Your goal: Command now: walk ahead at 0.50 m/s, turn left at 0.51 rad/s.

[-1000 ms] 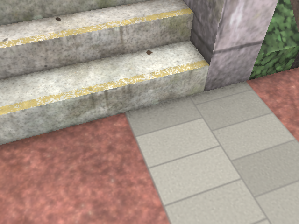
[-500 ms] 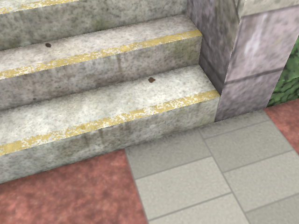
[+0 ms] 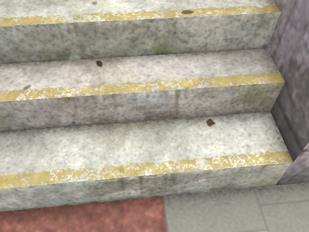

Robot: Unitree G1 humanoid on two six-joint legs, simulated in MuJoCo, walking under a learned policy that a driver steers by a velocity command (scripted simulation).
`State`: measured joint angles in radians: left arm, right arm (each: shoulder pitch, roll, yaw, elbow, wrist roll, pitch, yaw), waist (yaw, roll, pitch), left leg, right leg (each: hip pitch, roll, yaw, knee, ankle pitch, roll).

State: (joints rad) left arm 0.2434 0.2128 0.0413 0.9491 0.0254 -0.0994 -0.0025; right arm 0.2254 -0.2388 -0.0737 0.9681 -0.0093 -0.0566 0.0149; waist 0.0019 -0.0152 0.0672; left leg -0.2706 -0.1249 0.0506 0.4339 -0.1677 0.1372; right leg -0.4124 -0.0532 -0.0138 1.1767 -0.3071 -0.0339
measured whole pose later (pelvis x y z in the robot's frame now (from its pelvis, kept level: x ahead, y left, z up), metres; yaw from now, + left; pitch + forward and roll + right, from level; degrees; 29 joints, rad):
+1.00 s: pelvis +0.38 +0.07 +0.00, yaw +30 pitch +2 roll +0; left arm 0.28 0.21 0.03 0.82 0.03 -0.02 0.00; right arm 0.20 -0.21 -0.01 0.84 -0.04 -0.05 0.00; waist 0.02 -0.04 -0.02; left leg -0.26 -0.05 0.07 0.46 -0.24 0.09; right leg -0.63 -0.05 -0.05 1.50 -0.37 0.01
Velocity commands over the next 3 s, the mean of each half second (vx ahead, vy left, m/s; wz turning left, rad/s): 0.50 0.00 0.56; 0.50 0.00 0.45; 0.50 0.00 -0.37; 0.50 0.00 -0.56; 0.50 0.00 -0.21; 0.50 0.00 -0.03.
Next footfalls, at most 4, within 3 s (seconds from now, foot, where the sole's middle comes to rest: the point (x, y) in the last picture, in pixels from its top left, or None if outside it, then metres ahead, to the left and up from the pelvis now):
0.38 right None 0.39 -0.10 -0.77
0.86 left None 0.38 0.15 -0.77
1.40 right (141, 154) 0.70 0.08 -0.56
1.92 left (79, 82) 0.92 0.33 -0.37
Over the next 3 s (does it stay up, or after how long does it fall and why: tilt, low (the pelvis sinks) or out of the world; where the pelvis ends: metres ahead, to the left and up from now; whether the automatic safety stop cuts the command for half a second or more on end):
stays up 1.33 0.18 0.73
